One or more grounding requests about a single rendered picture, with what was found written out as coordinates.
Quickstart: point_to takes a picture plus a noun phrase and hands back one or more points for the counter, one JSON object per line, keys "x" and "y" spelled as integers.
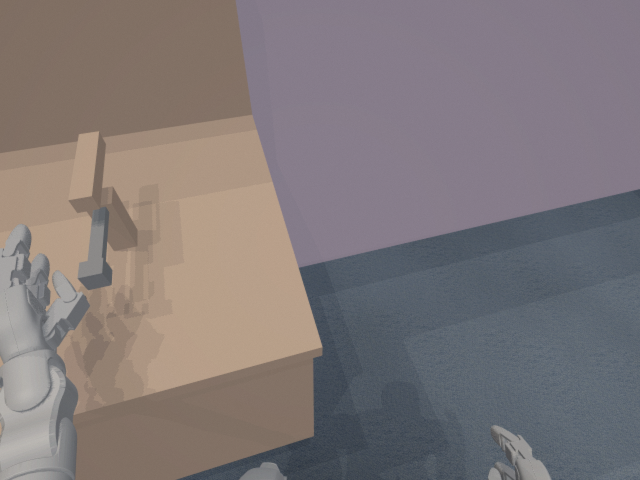
{"x": 201, "y": 351}

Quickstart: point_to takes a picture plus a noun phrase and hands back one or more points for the left robot hand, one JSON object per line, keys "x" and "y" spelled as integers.
{"x": 24, "y": 296}

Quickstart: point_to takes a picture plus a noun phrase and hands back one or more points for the tap lever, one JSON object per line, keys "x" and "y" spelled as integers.
{"x": 96, "y": 273}

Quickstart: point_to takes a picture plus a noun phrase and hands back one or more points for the robot left shin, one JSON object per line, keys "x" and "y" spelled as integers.
{"x": 269, "y": 465}

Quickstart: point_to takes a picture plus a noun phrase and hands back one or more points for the right robot hand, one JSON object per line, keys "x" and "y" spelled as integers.
{"x": 519, "y": 453}

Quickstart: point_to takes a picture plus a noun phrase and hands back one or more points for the left robot forearm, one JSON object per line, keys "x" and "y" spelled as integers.
{"x": 38, "y": 440}

